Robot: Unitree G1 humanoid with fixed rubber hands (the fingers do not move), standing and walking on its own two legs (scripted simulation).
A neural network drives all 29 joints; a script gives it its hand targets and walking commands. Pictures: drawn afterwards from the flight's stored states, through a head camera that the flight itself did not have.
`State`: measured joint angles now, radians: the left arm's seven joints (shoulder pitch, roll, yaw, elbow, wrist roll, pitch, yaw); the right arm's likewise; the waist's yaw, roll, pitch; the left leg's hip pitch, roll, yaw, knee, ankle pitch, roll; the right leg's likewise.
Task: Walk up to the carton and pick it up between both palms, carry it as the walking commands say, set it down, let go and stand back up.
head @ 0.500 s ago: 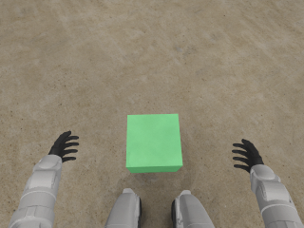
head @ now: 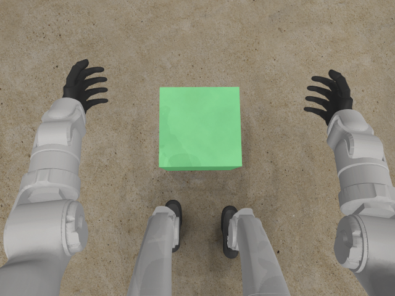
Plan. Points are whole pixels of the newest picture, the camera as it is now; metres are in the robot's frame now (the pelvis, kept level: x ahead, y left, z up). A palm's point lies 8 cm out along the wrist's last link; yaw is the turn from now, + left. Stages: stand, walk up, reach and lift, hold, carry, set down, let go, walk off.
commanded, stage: reach and lift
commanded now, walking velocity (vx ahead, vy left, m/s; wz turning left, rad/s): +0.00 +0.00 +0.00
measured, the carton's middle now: (199, 133) +0.50 +0.01 -0.53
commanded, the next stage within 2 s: none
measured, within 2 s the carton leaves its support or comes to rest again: neither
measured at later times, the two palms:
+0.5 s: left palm (95, 85) +0.54 +0.25 -0.16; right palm (308, 88) +0.53 -0.23 -0.16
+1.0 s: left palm (121, 106) +0.54 +0.24 -0.31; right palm (281, 108) +0.53 -0.22 -0.31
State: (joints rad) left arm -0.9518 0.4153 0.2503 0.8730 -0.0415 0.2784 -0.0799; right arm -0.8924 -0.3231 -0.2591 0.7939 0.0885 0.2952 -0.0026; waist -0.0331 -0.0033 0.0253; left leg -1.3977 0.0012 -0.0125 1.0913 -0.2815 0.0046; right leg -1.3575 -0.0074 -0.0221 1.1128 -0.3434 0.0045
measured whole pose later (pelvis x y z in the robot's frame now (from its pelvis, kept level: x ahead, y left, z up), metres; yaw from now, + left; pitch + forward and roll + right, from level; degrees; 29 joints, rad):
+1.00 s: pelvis -0.05 +0.01 -0.18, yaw -2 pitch +31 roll -2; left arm -1.50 0.56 0.18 0.86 -0.19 0.32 0.04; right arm -1.49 -0.50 -0.22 0.83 0.21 0.32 -0.07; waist 0.01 0.00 0.52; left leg -1.92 -0.03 -0.04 1.83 -0.46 -0.01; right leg -1.86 0.04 0.01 1.84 -0.52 0.04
